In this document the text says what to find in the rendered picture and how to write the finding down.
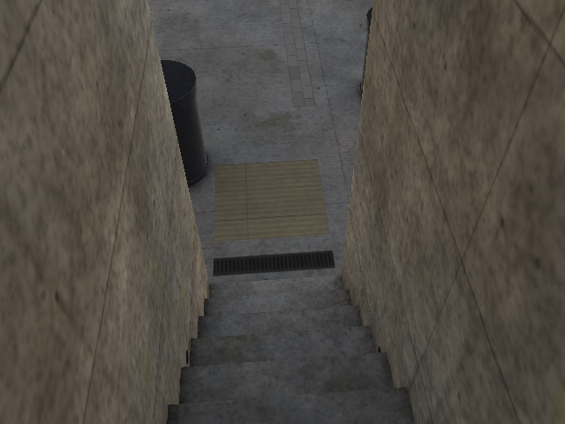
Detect stairs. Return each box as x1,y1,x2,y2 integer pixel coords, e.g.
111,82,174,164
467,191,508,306
167,275,415,424

